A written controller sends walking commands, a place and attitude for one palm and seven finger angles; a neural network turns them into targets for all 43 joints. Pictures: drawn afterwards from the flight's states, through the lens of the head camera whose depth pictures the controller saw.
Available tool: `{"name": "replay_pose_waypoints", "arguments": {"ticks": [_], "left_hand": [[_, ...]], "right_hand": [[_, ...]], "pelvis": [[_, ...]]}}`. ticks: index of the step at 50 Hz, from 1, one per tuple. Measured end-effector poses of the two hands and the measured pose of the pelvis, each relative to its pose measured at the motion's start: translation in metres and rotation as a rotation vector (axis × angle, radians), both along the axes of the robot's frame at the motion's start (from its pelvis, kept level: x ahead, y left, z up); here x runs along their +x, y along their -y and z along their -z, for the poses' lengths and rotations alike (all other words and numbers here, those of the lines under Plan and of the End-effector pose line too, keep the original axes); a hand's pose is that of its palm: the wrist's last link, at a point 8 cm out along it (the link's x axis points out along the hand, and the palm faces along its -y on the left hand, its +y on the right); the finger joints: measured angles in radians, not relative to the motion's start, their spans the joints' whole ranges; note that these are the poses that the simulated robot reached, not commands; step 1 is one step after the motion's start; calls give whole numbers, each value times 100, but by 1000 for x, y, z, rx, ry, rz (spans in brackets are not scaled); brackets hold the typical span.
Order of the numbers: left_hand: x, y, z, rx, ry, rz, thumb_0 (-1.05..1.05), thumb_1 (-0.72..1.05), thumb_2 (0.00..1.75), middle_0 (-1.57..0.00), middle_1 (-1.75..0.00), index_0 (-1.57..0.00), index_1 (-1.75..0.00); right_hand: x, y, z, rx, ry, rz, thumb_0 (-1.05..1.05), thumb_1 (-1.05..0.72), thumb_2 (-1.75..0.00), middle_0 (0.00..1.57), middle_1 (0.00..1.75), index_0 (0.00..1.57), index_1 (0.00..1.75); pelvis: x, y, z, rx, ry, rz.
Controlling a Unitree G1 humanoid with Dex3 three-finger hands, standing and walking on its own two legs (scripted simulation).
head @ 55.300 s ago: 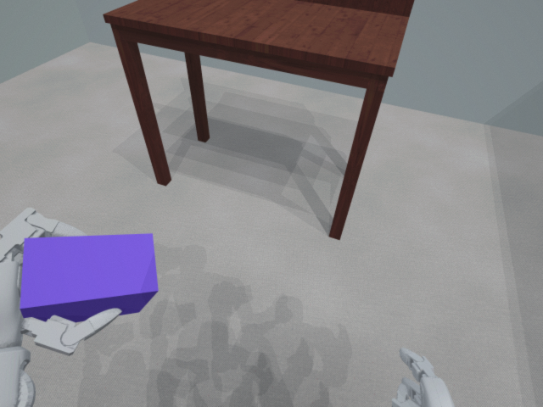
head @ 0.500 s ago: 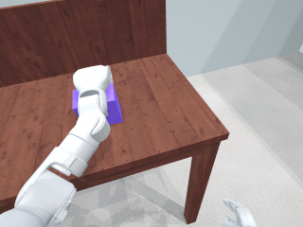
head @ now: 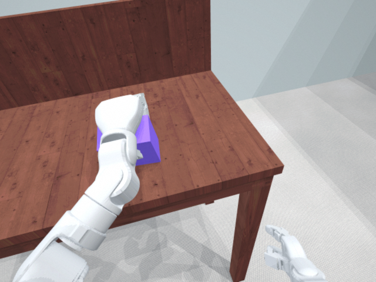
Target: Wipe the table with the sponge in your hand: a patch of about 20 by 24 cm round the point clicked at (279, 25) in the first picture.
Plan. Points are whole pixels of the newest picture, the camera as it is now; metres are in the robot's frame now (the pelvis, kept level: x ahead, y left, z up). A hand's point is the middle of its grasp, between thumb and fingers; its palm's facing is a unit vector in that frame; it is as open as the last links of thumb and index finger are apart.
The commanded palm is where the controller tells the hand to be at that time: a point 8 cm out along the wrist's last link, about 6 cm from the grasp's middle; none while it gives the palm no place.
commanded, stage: slide back across to the middle lane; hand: left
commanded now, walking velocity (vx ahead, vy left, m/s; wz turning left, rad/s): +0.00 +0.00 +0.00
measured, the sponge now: (133, 147) +0.37 +0.19 +0.12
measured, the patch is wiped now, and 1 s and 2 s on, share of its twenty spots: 1.00 1.00 1.00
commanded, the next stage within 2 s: wipe forward along the middle lane in 0.62 s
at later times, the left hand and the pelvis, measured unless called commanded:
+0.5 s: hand (107, 134) +0.33 +0.21 +0.19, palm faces +0.25 -0.14 -0.96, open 10.4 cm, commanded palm +0.28 +0.22 +0.24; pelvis -0.01 -0.01 +0.00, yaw -3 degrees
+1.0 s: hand (95, 137) +0.33 +0.24 +0.18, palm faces +0.02 -0.02 -1.00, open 10.4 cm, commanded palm +0.31 +0.25 +0.23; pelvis -0.02 -0.02 +0.00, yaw +1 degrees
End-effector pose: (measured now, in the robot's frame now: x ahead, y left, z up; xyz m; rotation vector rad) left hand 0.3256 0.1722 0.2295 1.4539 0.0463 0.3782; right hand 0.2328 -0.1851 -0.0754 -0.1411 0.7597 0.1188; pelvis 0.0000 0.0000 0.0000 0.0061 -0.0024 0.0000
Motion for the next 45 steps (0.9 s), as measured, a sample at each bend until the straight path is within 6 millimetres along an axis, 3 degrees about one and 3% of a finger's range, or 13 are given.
{"name": "replay_pose_waypoints", "arguments": {"ticks": [15,25,33,45], "left_hand": [[-10,-13,-5,-70,13,12,0,-56,99,-68,-148,-74,-139],[-31,-38,-12,-82,18,-48,0,-58,100,-70,-146,-76,-137],[-41,-60,-10,-40,-53,-144,0,-59,100,-72,-145,-78,-136],[-26,-64,-4,17,-188,-127,0,-61,101,-74,-144,-79,-135]], "right_hand": [[-20,22,6,-31,-28,57,1,-91,-90,20,30,20,30],[-23,42,3,-67,-12,85,1,-91,-90,20,30,20,30],[-22,47,2,-84,14,78,1,-91,-90,20,30,20,30],[-33,43,9,-93,20,68,1,-90,-90,20,30,20,30]], "pelvis": [[-1,6,-1,4,13,41],[-5,14,-1,7,26,48],[-14,19,-1,9,30,28],[-23,23,-1,10,23,-2]]}}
